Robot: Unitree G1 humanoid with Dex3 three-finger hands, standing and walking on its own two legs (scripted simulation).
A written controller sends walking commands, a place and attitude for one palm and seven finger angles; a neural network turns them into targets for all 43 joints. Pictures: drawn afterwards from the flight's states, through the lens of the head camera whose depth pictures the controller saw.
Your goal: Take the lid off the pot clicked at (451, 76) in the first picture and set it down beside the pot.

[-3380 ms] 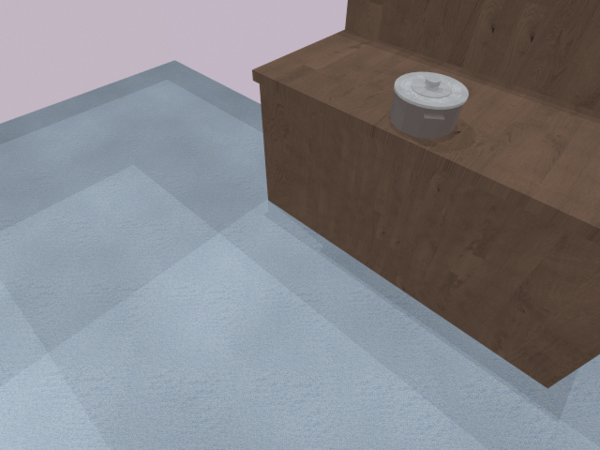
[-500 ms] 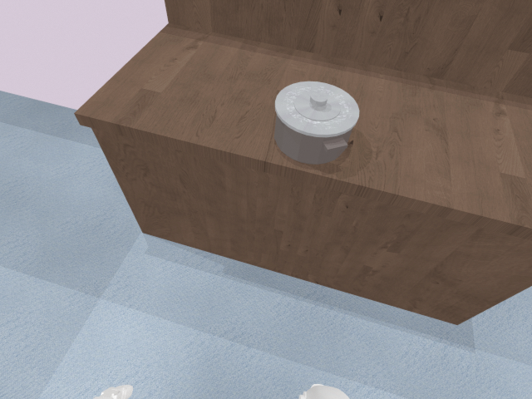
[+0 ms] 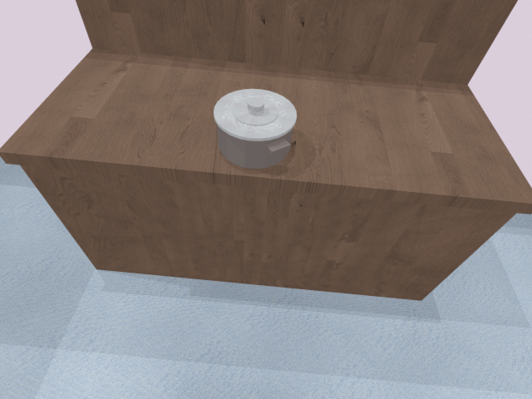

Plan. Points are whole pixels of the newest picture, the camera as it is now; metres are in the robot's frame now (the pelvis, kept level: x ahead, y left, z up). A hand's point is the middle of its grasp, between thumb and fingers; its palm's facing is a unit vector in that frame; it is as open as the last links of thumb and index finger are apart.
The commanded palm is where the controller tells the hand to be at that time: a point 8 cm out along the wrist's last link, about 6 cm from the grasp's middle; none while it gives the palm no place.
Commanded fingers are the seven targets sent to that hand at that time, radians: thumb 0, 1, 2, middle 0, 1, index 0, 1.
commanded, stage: take the last steps up to it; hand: left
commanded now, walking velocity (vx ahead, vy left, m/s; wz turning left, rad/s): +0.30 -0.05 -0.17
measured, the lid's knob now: (255, 104) +0.73 +0.07 +0.03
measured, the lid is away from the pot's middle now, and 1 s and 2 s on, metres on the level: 0.00 0.00 0.00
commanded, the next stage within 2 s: come to a stop and stand still in 0.74 s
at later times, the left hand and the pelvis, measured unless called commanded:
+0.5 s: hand (198, 382) +0.18 +0.12 -0.16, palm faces -0.11 -0.98 -0.17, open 7.4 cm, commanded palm none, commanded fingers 0.00 0.90 0.90 -0.20 -0.30 -0.20 -0.30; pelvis +0.08 -0.04 +0.00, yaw -5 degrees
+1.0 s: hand (195, 355) +0.22 +0.14 -0.18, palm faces -0.01 -0.99 -0.14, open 7.4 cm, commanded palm none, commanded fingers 0.00 0.90 0.90 -0.20 -0.30 -0.20 -0.30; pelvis +0.22 -0.03 +0.01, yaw -5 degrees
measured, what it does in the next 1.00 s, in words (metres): walks ahead: right foot, then left foot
